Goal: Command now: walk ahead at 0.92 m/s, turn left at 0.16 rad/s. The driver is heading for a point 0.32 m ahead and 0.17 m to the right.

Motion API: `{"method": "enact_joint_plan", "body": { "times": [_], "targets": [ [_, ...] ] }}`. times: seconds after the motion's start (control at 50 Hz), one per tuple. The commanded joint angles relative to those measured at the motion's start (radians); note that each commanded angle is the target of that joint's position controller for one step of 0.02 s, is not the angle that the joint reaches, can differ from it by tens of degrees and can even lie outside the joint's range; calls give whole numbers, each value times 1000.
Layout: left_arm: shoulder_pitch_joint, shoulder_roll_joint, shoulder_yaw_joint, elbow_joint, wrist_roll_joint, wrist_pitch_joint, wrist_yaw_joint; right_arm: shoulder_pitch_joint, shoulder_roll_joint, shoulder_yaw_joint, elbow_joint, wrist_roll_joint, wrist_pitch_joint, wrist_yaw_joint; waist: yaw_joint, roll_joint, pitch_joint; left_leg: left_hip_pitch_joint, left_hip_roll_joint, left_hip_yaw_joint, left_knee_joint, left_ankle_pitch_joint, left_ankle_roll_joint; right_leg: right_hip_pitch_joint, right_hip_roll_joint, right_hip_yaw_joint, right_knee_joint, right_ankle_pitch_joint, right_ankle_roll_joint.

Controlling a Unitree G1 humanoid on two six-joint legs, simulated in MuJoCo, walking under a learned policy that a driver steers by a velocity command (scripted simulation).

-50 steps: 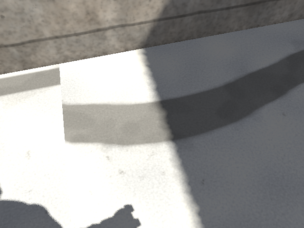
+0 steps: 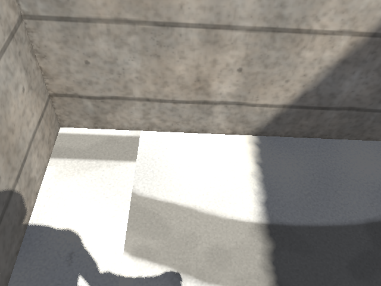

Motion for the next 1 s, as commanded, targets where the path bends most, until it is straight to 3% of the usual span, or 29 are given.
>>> {"method": "enact_joint_plan", "body": {
  "times": [0.02, 0.08, 0.12, 0.18, 0.24, 0.28, 0.3, 0.32, 0.34, 0.36, 0.38, 0.4, 0.42, 0.44, 0.48, 0.5, 0.56, 0.6, 0.64, 0.68, 0.7, 0.72, 0.74, 0.76, 0.78, 0.8, 0.84, 0.88, 1.0],
  "targets": [
    [72, 101, 19, -7, -17, 37, -13, 51, -117, -26, -33, 7, -59, -5, 1, 93, 3, 113, 239, -293, -415, 23, 21, -179, -40, -12, -25, 102, -3],
    [-58, 74, 17, -22, -53, 50, -18, 138, -116, -24, 10, 7, -80, 2, -55, 62, 98, 179, 201, -122, -479, 312, -73, -309, 24, -15, -128, 207, -27],
    [-132, 54, 11, -41, -67, 36, -22, 171, -99, -15, 29, 6, -93, 0, -75, 85, 133, 206, 192, -21, -492, 529, -109, -325, 93, -9, -245, 270, -48],
    [-180, 37, -1, -49, -55, 18, -34, 157, -60, 9, 52, 8, -107, -18, -57, 79, 113, 274, 190, 85, -524, 845, -148, -268, 147, -131, -420, 372, -87],
    [-97, 27, -16, -19, -34, 9, -34, 140, -90, 10, 80, 15, -122, -50, 7, 103, 33, 336, 228, 117, -406, 1414, -158, -1, 236, -227, -603, 447, -108],
    [157, 89, 7, 77, -22, 16, -20, 107, -139, -4, 88, 8, -107, -81, 121, 119, -82, 370, 252, 105, -112, 1551, -179, 265, 315, -207, -670, 428, -113],
    [220, 163, 57, 43, -96, -4, -12, 57, -235, -31, 70, 15, -82, -105, 187, 163, -145, 383, 265, 44, 98, 1572, -221, 358, 238, -77, -705, 515, -120],
    [441, 175, 54, 114, -107, -10, 3, -98, -231, -34, 44, 4, -55, -109, 325, 24, -170, 364, 125, 110, 580, 1015, -258, 458, 145, 11, -946, 753, -165],
    [432, 147, 22, 146, -46, -21, 16, -23, -13, 21, -4, -46, -60, -77, 157, -376, -234, -137, -40, -18, 1038, -371, -261, 858, 16, 173, -634, 1253, -194],
    [333, 149, 25, 105, 24, -45, 20, 242, 27, 37, 37, 58, -91, -53, 55, -174, -482, -242, -53, -374, 1180, -367, -217, 968, -192, 545, -647, 1195, -405],
    [205, 148, 43, 17, 5, -40, 23, 134, -98, 20, 21, 79, -105, -42, 97, 34, -396, -264, 10, -321, 1106, -292, -198, 817, -191, 517, -775, 938, -439],
    [72, 131, 40, 3, -35, -43, 27, 62, -107, 16, -19, 68, -113, -28, 6, 165, -174, -298, 75, -218, 972, -217, -142, 576, -159, 464, -901, 677, -421],
    [-7, 71, 16, -11, -61, -44, 28, 1, -105, 13, -26, 42, -97, -29, -33, 256, -80, -284, 122, -168, 894, -143, -136, 408, -131, 449, -997, 549, -383],
    [-40, 85, 15, -14, -57, -52, 27, 16, -99, 11, -19, 27, -75, -34, -54, 226, -8, -229, 150, -153, 838, -113, -143, 278, -114, 390, -1044, 603, -355],
    [-47, 85, 14, 17, -54, -52, 20, 39, -69, 10, -30, 13, -44, -46, -70, 110, 10, -119, 191, -137, 673, -71, -179, 162, -36, 232, -1072, 774, -313],
    [-45, 86, 14, 31, -55, -49, 24, 30, -50, 16, -38, 19, -46, -55, -74, 75, -3, -79, 187, -116, 566, -38, -196, 133, 17, 154, -1065, 848, -287],
    [-51, 139, 33, 54, -59, -26, 34, -56, -16, 43, -66, -2, -34, -69, -47, -3, -76, -50, 164, -74, 219, 137, -238, 225, 101, 13, -1010, 902, -224],
    [-42, 141, 35, 57, -63, -2, 36, -149, -31, 51, -89, -2, -29, -76, -6, 14, -116, -46, 150, -61, 79, 249, -245, 306, 87, 26, -988, 768, -206],
    [-52, 143, 42, 69, -57, 21, 30, -175, -39, 54, -93, 16, -35, -78, -1, -20, -125, -22, 158, -82, 2, 281, -228, 351, 58, 56, -973, 594, -200],
    [-88, 140, 45, 83, -61, 26, 32, -169, -83, 45, -79, 19, -53, -76, -20, -33, -107, 18, 176, -128, -65, 278, -199, 358, 19, 106, -934, 481, -184],
    [-126, 120, 40, 83, -62, 31, 32, -126, -97, 39, -59, 15, -70, -68, -56, -23, -99, 60, 173, -120, -140, 312, -175, 362, 29, 107, -879, 440, -159],
    [-117, 53, 18, 84, -61, 20, 37, -117, -101, 39, -41, -5, -89, -61, -53, 16, -102, 122, 171, -119, -219, 409, -158, 342, 79, 98, -830, 404, -115],
    [-114, 40, 11, 74, -40, 12, 43, -112, -141, 38, -45, -32, -100, -61, -45, 44, -126, 202, 250, -188, -178, 705, -135, 300, 129, 93, -759, 290, -72],
    [-8, 6, 3, 89, -28, 3, 47, -165, -143, 44, -60, -48, -100, -62, 30, 189, -156, 295, 358, -299, -132, 931, -28, 192, 168, 89, -732, -2, -33],
    [-5, 30, -1, 102, -27, 17, 56, -172, -91, 43, -30, -40, -87, -62, 18, 231, -191, 268, 408, -376, -166, 825, 52, 214, 141, 73, -737, -119, 1],
    [-49, 68, 5, 100, -32, 36, 61, -185, -49, 53, -16, -19, -79, -55, 5, 179, -185, 237, 370, -368, -176, 707, 39, 258, 121, 85, -763, -86, 24],
    [-90, 86, 4, 103, -58, 64, 76, -219, -69, 46, 2, -8, -72, -44, 4, 118, -159, 187, 281, -278, -157, 606, -32, 286, 113, 87, -816, -21, 18],
    [-106, 100, 2, 102, -56, 77, 91, -217, -105, 34, 16, 2, -76, -43, -2, 72, -139, 161, 228, -221, -132, 575, -71, 298, 127, 77, -826, 37, 8],
    [-142, 87, 2, 101, -59, 68, 104, -184, -77, 35, 79, -3, -91, -38, -26, 99, -171, 211, 236, -225, -102, 715, -25, 269, 127, 73, -775, 40, 24]
  ]
}}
